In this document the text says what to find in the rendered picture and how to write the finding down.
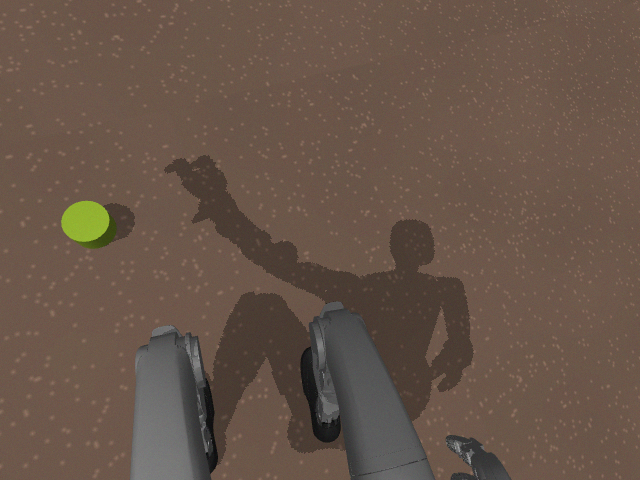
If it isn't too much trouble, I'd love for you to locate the right robot foot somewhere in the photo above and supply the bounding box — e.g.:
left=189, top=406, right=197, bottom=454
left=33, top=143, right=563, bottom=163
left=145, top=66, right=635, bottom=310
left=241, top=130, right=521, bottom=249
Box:
left=300, top=347, right=341, bottom=443

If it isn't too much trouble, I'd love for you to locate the right robot hand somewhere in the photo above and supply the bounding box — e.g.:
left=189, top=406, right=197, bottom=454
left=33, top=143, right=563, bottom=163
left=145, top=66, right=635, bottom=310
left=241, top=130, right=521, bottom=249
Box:
left=446, top=435, right=511, bottom=480

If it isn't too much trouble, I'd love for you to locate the tin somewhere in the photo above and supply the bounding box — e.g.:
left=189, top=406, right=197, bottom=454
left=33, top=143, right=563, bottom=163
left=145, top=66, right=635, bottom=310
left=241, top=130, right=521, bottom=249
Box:
left=61, top=201, right=117, bottom=249

